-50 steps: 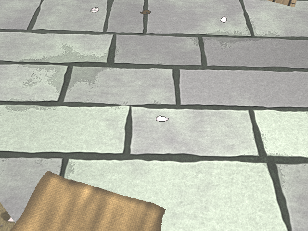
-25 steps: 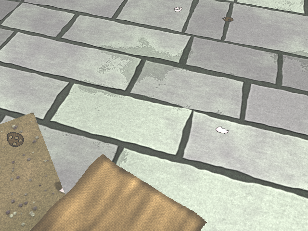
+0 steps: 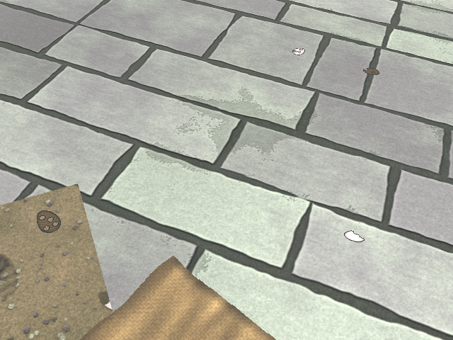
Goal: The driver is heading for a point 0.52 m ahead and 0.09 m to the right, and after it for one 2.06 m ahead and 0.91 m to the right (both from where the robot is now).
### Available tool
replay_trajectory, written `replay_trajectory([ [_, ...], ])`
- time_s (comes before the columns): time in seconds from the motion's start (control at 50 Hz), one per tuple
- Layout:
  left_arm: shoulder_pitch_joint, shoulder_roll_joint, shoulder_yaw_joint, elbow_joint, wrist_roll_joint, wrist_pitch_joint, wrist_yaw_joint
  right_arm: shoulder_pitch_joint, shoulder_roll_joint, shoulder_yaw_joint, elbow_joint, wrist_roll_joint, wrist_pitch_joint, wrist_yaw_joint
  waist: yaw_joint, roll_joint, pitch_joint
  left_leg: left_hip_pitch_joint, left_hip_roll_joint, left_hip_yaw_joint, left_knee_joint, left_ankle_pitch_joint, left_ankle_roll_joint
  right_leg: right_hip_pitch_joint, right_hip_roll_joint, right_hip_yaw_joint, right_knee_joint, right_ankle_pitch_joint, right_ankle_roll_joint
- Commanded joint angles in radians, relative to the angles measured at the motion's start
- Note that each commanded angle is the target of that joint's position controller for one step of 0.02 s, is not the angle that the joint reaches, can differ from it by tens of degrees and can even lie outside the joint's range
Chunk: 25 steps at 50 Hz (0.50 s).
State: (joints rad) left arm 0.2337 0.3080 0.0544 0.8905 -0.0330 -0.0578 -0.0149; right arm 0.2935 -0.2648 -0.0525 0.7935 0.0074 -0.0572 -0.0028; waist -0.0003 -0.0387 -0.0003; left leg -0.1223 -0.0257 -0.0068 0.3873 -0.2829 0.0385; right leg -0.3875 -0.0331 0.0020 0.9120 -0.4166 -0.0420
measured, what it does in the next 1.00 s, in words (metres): walks ahead: right foot, then left foot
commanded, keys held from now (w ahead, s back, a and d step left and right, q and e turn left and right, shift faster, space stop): w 0.44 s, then no key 0.12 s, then e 0.44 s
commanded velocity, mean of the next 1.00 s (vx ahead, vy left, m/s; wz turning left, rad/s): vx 0.30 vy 0.00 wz -0.13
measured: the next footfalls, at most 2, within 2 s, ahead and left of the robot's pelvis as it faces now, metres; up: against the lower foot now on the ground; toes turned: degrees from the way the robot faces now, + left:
right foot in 0.32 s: +0.34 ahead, -0.15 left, +0.00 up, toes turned -2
left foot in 0.80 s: +0.54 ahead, +0.06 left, +0.00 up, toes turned -7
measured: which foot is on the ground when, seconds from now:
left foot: down 0.00-0.34, up 0.36-0.78, down 0.80-1.00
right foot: up 0.00-0.30, down 0.32-0.82, up 0.84-1.00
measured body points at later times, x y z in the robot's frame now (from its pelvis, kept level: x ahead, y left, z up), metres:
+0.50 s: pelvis +0.25 -0.07 -0.01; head +0.28 -0.07 +0.44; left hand +0.36 +0.21 -0.12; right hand +0.32 -0.35 -0.13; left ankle +0.18 +0.08 -0.66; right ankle +0.30 -0.15 -0.74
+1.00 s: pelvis +0.41 -0.04 -0.01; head +0.45 -0.03 +0.44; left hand +0.56 +0.24 -0.13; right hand +0.53 -0.33 -0.10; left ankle +0.50 +0.06 -0.74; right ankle +0.36 -0.16 -0.67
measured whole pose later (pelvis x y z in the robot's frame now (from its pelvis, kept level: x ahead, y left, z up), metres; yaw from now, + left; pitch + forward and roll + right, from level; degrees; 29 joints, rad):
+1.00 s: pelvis +0.41 -0.04 -0.01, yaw -12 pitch +1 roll +0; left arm 0.20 0.34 0.08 0.82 -0.02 0.06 0.03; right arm 0.08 -0.26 -0.05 0.73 -0.03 -0.02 -0.03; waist 0.02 -0.04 0.07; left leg -0.35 0.03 0.08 0.44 -0.11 0.02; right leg -0.50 -0.01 0.02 1.08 -0.47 0.07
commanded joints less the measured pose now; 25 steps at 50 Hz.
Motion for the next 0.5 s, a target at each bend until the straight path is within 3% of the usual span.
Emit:
replay_trajectory([
  [0.02,-0.148,0.11,0.027,-0.105,0.007,-0.04,-0.015,0.048,-0.146,-0.032,-0.038,-0.002,-0.022,0.0,-0.05,0.157,0.114,0.239,0.296,-0.352,-0.264,-0.044,0.171,-0.469,-0.094,0.045,0.085,0.113,-0.009],
  [0.08,-0.188,0.062,0.01,-0.119,0.021,-0.039,-0.029,0.05,-0.153,-0.033,-0.036,-0.003,-0.019,-0.003,-0.05,0.136,0.099,0.167,0.238,-0.206,-0.285,0.165,0.165,-0.394,-0.076,-0.002,-0.043,0.262,0.04],
  [0.14,-0.273,0.031,-0.008,-0.154,0.02,-0.036,-0.034,0.083,-0.175,-0.039,-0.018,-0.001,-0.019,-0.008,-0.073,0.14,0.112,0.067,0.206,-0.115,-0.297,0.217,0.152,-0.264,-0.039,-0.033,-0.236,0.402,0.066],
  [0.22,-0.331,0.054,-0.011,-0.19,0.01,-0.035,-0.044,0.127,-0.192,-0.045,0.016,0.012,-0.022,-0.009,-0.067,0.142,0.139,0.089,0.26,-0.106,-0.296,0.236,0.139,-0.199,-0.018,-0.016,-0.357,0.452,0.031],
  [0.26,-0.31,0.079,-0.004,-0.194,0.011,-0.038,-0.048,0.125,-0.2,-0.049,0.025,0.016,-0.015,-0.011,-0.039,0.142,0.122,0.156,0.287,-0.1,-0.249,0.339,0.121,-0.172,-0.011,-0.011,-0.386,0.411,0.002],
  [0.28,-0.275,0.097,0.004,-0.189,0.012,-0.039,-0.047,0.119,-0.21,-0.052,0.025,0.013,-0.01,-0.012,-0.014,0.151,0.088,0.183,0.288,-0.09,-0.192,0.493,0.11,-0.115,0.009,-0.027,-0.386,0.378,-0.015],
  [0.3,-0.196,0.122,0.018,-0.171,0.013,-0.037,-0.041,0.112,-0.218,-0.054,0.026,0.009,-0.003,-0.014,0.032,0.161,0.025,0.192,0.271,-0.066,-0.081,0.691,0.093,0.0,0.041,-0.054,-0.386,0.351,-0.037],
  [0.32,-0.038,0.158,0.041,-0.124,0.012,-0.032,-0.031,0.115,-0.204,-0.046,0.025,0.004,0.007,-0.018,0.108,0.151,-0.078,0.144,0.225,-0.027,0.114,0.805,0.066,0.211,0.068,-0.079,-0.386,0.344,-0.064],
  [0.34,0.134,0.213,0.058,-0.09,0.018,-0.026,-0.019,0.14,-0.165,-0.027,0.007,-0.014,0.01,-0.022,0.169,0.07,-0.22,-0.061,0.18,-0.008,0.41,0.575,0.033,0.518,-0.082,0.09,-0.346,0.308,-0.118],
  [0.36,0.205,0.293,0.073,-0.065,0.031,-0.022,-0.024,0.28,-0.015,0.011,-0.008,-0.001,-0.009,-0.011,0.083,-0.253,-0.378,-0.418,-0.021,-0.026,0.789,-0.143,-0.035,0.803,-0.329,0.626,-0.499,-0.049,-0.281],
  [0.38,0.171,0.192,0.045,-0.072,0.017,-0.028,-0.027,0.203,-0.117,-0.007,0.003,0.023,-0.033,-0.007,0.121,-0.197,-0.34,-0.519,-0.009,-0.157,0.912,-0.283,-0.02,0.756,-0.327,0.775,-0.65,-0.189,-0.257],
  [0.4,0.089,0.155,0.033,-0.083,0.019,-0.031,-0.022,0.102,-0.174,-0.025,-0.029,0.051,-0.045,-0.001,0.107,-0.145,-0.172,-0.607,0.046,-0.127,0.945,-0.216,-0.004,0.63,-0.311,0.628,-0.661,-0.143,-0.216],
  [0.42,0.025,0.139,0.028,-0.099,0.026,-0.033,-0.019,0.044,-0.171,-0.02,-0.043,0.044,-0.052,-0.005,0.08,-0.041,-0.097,-0.58,0.099,-0.097,0.904,-0.129,0.007,0.493,-0.278,0.514,-0.67,-0.021,-0.197],
  [0.44,-0.022,0.118,0.023,-0.105,0.037,-0.036,-0.021,0.013,-0.16,-0.024,-0.044,0.022,-0.053,-0.009,0.05,0.005,-0.038,-0.545,0.136,-0.085,0.842,-0.064,0.008,0.365,-0.24,0.418,-0.691,0.094,-0.186],
  [0.46,-0.057,0.1,0.017,-0.111,0.054,-0.042,-0.021,0.034,-0.15,-0.027,-0.038,0.015,-0.043,-0.01,0.012,-0.028,-0.027,-0.473,0.16,-0.093,0.814,-0.025,0.004,0.28,-0.22,0.357,-0.706,0.246,-0.19],
  [0.5,-0.076,0.086,0.014,-0.103,0.051,-0.053,-0.023,0.079,-0.118,-0.024,-0.018,0.007,-0.019,-0.014,-0.026,-0.026,-0.024,-0.39,0.163,-0.079,0.764,-0.036,-0.021,0.197,-0.2,0.242,-0.725,0.559,-0.209],
])
Velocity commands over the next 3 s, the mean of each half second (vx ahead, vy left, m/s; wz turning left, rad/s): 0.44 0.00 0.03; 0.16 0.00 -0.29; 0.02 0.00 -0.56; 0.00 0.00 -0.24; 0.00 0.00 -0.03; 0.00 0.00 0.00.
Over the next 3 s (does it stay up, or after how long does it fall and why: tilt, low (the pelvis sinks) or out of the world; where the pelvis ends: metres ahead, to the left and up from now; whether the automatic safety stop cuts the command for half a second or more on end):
stays up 0.42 -0.09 -0.01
